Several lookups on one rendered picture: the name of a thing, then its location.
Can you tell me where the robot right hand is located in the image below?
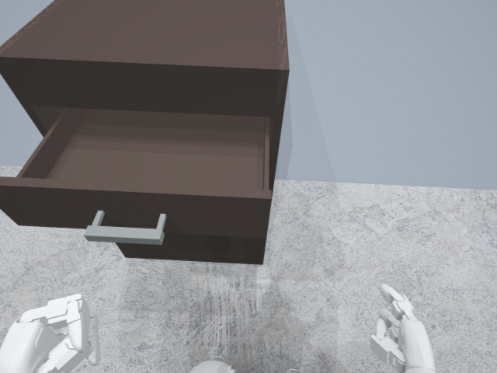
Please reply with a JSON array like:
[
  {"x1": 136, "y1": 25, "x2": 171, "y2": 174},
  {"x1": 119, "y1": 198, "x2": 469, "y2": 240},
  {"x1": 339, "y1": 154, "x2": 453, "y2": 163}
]
[{"x1": 370, "y1": 284, "x2": 436, "y2": 373}]

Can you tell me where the robot left hand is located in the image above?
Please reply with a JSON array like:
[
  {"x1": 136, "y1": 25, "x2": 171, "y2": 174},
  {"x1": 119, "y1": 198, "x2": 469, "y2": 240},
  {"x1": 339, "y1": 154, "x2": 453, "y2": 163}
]
[{"x1": 0, "y1": 294, "x2": 100, "y2": 373}]

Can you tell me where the cabinet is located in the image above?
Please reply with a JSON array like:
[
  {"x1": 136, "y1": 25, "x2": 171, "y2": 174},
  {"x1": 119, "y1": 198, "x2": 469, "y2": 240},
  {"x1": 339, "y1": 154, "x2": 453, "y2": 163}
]
[{"x1": 0, "y1": 0, "x2": 290, "y2": 265}]

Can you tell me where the drawer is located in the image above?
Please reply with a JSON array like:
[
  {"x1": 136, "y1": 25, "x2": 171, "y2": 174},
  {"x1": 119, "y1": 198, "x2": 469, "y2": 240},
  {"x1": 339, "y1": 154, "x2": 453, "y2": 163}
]
[{"x1": 0, "y1": 107, "x2": 272, "y2": 239}]

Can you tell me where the handle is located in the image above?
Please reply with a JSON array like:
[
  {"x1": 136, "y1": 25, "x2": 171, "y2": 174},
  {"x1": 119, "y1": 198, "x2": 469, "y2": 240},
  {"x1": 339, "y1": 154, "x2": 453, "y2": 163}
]
[{"x1": 84, "y1": 211, "x2": 167, "y2": 245}]

